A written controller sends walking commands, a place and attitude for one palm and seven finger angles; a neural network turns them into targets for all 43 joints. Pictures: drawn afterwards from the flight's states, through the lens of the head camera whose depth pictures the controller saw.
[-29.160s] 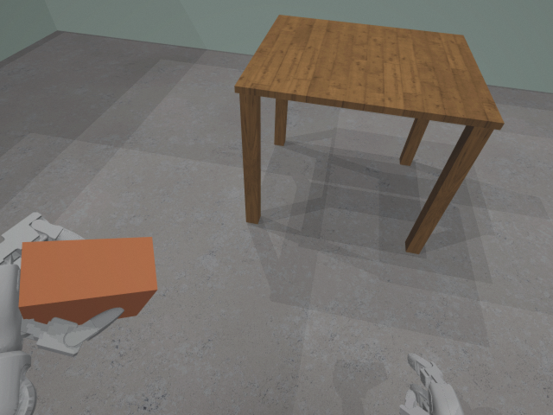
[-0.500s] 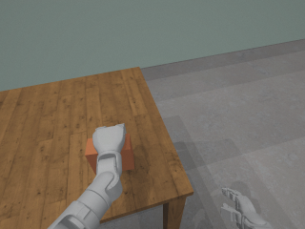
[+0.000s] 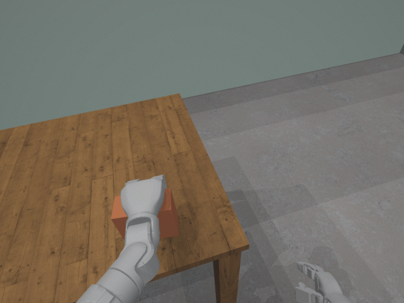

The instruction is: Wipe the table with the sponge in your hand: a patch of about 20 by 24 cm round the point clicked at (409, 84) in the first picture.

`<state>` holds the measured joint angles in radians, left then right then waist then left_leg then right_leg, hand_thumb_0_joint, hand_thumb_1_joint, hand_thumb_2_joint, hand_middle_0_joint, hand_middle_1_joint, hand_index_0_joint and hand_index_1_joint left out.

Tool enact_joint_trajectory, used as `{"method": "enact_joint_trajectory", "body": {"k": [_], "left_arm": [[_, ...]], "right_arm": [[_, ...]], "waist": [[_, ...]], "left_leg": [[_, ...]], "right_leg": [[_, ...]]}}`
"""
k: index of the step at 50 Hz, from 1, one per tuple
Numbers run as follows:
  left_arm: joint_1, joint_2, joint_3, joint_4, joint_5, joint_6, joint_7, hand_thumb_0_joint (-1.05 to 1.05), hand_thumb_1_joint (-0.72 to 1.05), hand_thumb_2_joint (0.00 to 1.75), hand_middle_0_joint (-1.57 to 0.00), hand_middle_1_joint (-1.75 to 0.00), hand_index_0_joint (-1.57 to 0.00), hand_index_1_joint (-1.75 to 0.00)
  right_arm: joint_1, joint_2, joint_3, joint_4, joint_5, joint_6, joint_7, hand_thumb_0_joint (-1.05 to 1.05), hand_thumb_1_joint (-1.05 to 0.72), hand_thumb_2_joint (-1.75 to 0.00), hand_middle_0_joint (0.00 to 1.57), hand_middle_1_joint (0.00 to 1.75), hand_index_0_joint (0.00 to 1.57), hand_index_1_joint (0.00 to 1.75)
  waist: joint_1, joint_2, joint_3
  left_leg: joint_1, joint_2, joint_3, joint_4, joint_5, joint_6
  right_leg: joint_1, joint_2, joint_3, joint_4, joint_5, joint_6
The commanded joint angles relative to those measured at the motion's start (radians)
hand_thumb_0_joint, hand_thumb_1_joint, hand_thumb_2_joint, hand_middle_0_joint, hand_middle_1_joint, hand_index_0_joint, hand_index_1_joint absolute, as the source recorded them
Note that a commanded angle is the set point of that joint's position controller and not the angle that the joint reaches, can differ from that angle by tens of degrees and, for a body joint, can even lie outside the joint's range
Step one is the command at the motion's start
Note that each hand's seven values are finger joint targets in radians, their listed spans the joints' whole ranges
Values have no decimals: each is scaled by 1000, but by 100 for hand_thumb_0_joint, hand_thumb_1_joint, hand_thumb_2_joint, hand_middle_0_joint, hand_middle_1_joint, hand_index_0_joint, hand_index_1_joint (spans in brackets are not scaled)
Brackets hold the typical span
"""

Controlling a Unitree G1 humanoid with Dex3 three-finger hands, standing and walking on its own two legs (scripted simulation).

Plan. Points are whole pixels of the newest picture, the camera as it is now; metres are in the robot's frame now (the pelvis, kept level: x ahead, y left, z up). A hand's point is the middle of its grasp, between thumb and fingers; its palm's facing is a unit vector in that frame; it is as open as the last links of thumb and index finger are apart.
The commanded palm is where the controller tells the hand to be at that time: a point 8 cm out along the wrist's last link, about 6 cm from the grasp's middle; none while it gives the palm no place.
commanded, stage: wipe back along the third lane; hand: left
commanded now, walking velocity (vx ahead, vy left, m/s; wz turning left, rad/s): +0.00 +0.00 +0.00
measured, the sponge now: (149, 220) +0.31 +0.17 -0.02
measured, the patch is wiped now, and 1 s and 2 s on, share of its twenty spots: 1.00 1.00 1.00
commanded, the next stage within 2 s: slide back across to the middle lane in 0.54 s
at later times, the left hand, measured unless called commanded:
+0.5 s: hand (151, 216) +0.29 +0.15 +0.02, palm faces +0.01 -0.10 -1.00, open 9.8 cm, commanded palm +0.24 +0.14 +0.05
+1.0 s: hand (141, 218) +0.28 +0.17 +0.03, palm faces +0.02 -0.14 -0.99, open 9.8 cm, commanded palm +0.23 +0.18 +0.08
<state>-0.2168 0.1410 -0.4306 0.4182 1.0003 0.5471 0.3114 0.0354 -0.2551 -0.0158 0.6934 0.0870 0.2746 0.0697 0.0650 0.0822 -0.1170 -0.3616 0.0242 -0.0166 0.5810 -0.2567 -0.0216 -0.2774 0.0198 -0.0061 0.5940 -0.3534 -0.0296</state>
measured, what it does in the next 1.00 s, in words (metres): stands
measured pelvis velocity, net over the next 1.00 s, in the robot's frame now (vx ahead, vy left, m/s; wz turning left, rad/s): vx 0.00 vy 0.00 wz -0.02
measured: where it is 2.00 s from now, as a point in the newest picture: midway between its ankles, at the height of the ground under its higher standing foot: outside the picture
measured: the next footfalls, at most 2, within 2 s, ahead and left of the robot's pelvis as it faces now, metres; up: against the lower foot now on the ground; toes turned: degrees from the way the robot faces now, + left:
none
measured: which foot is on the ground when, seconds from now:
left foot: down 0.00-1.00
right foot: down 0.00-1.00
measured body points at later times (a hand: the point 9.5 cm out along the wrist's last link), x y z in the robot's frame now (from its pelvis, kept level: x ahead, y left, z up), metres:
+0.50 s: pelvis +0.01 +0.00 +0.00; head -0.02 -0.04 +0.45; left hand +0.29 +0.15 +0.07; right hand +0.26 -0.20 -0.08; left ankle +0.03 +0.14 -0.73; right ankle -0.03 -0.10 -0.73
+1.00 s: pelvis +0.00 +0.00 +0.00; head -0.03 -0.04 +0.45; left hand +0.28 +0.17 +0.08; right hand +0.23 -0.22 -0.09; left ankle +0.03 +0.14 -0.73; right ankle -0.03 -0.10 -0.73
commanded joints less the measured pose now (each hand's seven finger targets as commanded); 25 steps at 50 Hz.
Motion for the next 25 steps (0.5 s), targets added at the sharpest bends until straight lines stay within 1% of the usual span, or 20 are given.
{"method": "enact_joint_trajectory", "body": {"k": [1,4,6,7,8,9,10,11,12,13,14,15,16,17,18,21,22,23,24,25], "left_arm": [[-27,-19,-17,-100,-46,-8,-42,0,10,130,-120,-160,-120,-160],[12,-26,-25,-134,-50,-5,-42,0,10,130,-120,-160,-120,-160],[52,-16,-16,-151,-56,-2,-43,0,10,130,-120,-160,-120,-160],[53,4,8,-157,-54,-2,-43,0,10,130,-120,-160,-120,-160],[72,-31,-33,-171,-53,-2,-44,0,10,130,-120,-160,-120,-160],[50,-30,-36,-166,-49,0,-45,0,10,130,-120,-160,-120,-160],[41,-33,-38,-176,-47,0,-45,0,10,130,-120,-160,-120,-160],[40,-16,-26,-174,-43,1,-45,0,10,130,-120,-160,-120,-160],[34,11,4,-172,-36,0,-43,0,10,130,-120,-160,-120,-160],[43,-16,-23,-176,-37,4,-43,0,10,130,-120,-160,-120,-160],[17,-22,-31,-165,-32,4,-43,0,10,130,-120,-160,-120,-160],[24,-25,-29,-166,-32,3,-43,0,10,130,-120,-160,-120,-160],[35,-13,-20,-167,-29,3,-42,0,10,130,-120,-160,-120,-160],[36,18,15,-172,-30,3,-40,0,10,130,-120,-160,-120,-160],[27,-5,-11,-173,-29,3,-40,0,10,130,-120,-160,-120,-160],[25,-3,-7,-165,-24,0,-41,0,10,130,-120,-160,-120,-160],[38,38,36,-169,-21,-1,-38,0,10,130,-120,-160,-120,-160],[25,-11,-17,-175,-17,1,-40,0,10,130,-120,-160,-120,-160],[26,-2,-6,-165,-13,-1,-39,0,10,130,-120,-160,-120,-160],[35,-26,-30,-180,-16,0,-41,0,10,130,-120,-160,-120,-160]], "right_arm": [[-259,-92,-28,-186,10,-56,11,0,-90,-90,20,30,20,30],[-268,-89,-29,-193,11,-59,17,0,-90,-90,20,30,20,30],[-277,-88,-27,-193,12,-62,18,0,-90,-90,20,30,20,30],[-280,-91,-28,-192,11,-61,21,0,-90,-90,20,30,20,30],[-286,-85,-26,-197,13,-62,22,0,-90,-90,20,30,20,30],[-287,-86,-26,-191,13,-63,23,0,-90,-90,20,30,20,30],[-285,-86,-27,-190,12,-66,23,0,-90,-90,20,30,20,30],[-286,-87,-27,-187,12,-68,23,0,-90,-90,20,30,20,30],[-283,-93,-28,-181,10,-68,23,0,-90,-90,20,30,20,30],[-289,-86,-25,-187,12,-68,22,0,-90,-90,20,30,20,30],[-289,-86,-25,-181,11,-68,21,0,-90,-90,20,30,20,30],[-288,-85,-27,-180,10,-71,21,0,-90,-90,20,30,20,30],[-287,-86,-26,-180,10,-72,22,0,-90,-90,20,30,20,30],[-286,-91,-26,-179,7,-71,21,0,-90,-90,20,30,20,30],[-289,-85,-22,-181,10,-70,19,0,-90,-90,20,30,20,30],[-284,-85,-23,-175,8,-74,16,0,-90,-90,20,30,20,30],[-283,-91,-25,-173,6,-74,15,0,-90,-90,20,30,20,30],[-285,-84,-21,-178,7,-73,15,0,-90,-90,20,30,20,30],[-281,-85,-22,-174,7,-73,16,0,-90,-90,20,30,20,30],[-284,-83,-22,-182,6,-74,17,0,-90,-90,20,30,20,30]], "waist": [[8,-198,-76],[14,-202,-76],[20,-209,-69],[23,-206,-71],[19,-205,-60],[15,-204,-43],[15,-201,-53],[15,-203,-47],[19,-209,-63],[19,-193,-64],[13,-205,-53],[17,-201,-62],[19,-197,-67],[25,-189,-80],[19,-185,-87],[16,-206,-91],[25,-202,-99],[15,-193,-105],[16,-200,-101],[15,-202,-103]], "left_leg": [[92,-50,25,-46,132,61],[100,-49,28,-46,139,63],[109,-49,29,-46,150,63],[103,-46,21,-53,150,59],[112,-48,28,-49,153,62],[115,-46,26,-48,149,61],[119,-47,28,-47,155,62],[115,-47,27,-46,153,61],[115,-46,19,-50,161,59],[115,-47,27,-48,161,60],[116,-46,25,-46,161,60],[120,-47,27,-44,169,61],[121,-46,26,-42,174,60],[116,-46,19,-48,177,57],[120,-48,27,-44,179,59],[122,-49,30,-32,195,58],[119,-49,20,-36,200,55],[122,-49,29,-33,200,57],[118,-47,24,-29,207,55],[116,-49,26,-28,212,58]], "right_leg": [[5,13,30,-125,277,-44],[14,14,25,-121,286,-43],[22,12,32,-128,300,-42],[23,16,34,-125,293,-46],[20,13,29,-124,299,-42],[3,14,33,-130,289,-42],[8,14,33,-128,302,-42],[5,14,36,-127,304,-42],[12,19,42,-120,309,-47],[12,14,29,-112,312,-43],[0,16,30,-113,314,-43],[6,16,31,-114,328,-43],[8,16,32,-110,336,-44],[18,21,35,-106,335,-49],[20,16,30,-97,351,-45],[20,15,36,-99,386,-42],[28,19,47,-99,389,-48],[26,14,30,-87,392,-43],[17,18,30,-81,399,-45],[24,15,29,-82,416,-44]]}}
